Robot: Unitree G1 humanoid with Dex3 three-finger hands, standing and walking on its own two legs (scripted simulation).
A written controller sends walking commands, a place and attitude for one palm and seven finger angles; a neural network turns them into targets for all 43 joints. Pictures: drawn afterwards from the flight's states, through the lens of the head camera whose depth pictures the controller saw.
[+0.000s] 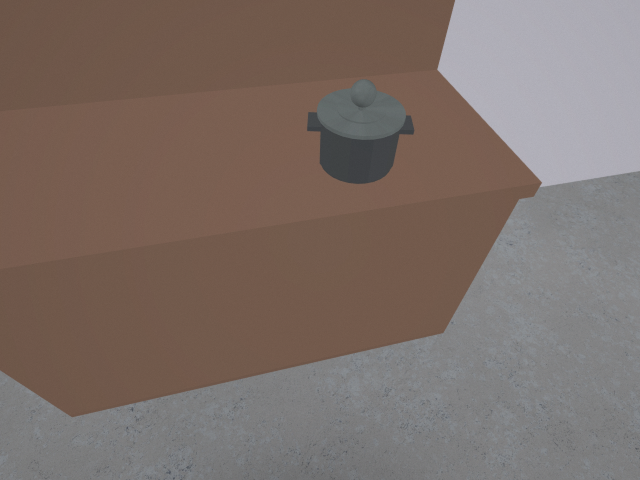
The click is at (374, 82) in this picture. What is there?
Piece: lid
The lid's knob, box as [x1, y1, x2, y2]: [350, 79, 376, 106]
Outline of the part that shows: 361,79 356,81 351,87 350,96 352,101 356,105 367,106 374,100 376,91 374,85 370,81 366,79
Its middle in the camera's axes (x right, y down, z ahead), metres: +0.08 -0.27 +0.72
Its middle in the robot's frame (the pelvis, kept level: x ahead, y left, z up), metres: +0.74 -0.03 +0.11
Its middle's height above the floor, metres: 0.88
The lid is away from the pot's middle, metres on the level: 0.00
